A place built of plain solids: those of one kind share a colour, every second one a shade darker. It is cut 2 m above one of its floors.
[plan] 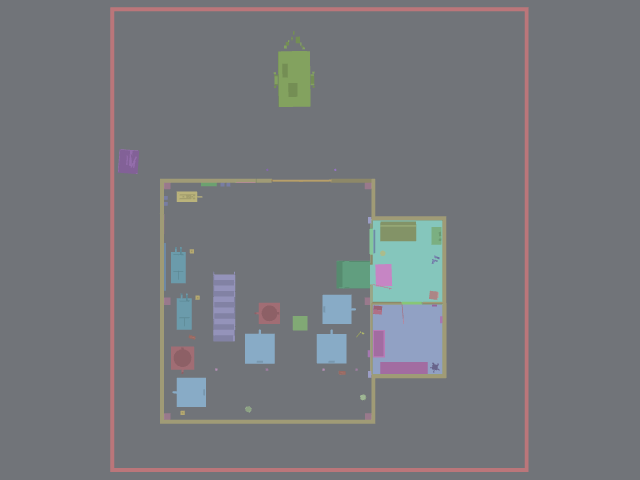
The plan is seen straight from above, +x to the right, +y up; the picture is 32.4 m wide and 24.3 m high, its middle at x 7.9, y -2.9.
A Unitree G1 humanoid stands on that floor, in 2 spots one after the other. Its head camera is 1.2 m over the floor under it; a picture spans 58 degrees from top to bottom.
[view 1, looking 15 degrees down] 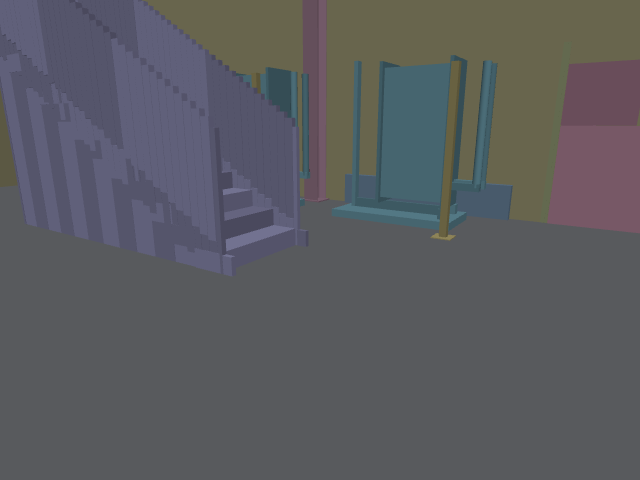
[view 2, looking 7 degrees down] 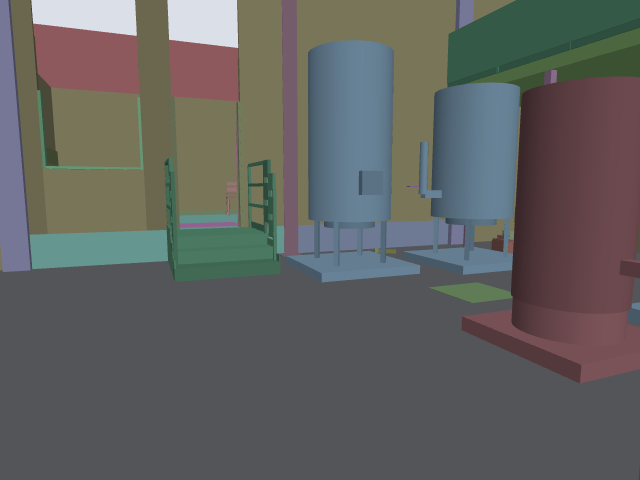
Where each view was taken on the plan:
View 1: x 6.00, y -2.10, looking -147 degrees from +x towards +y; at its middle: ground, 4.64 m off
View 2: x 3.05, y -3.64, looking -22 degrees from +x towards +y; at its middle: raised_floor_switch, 8.03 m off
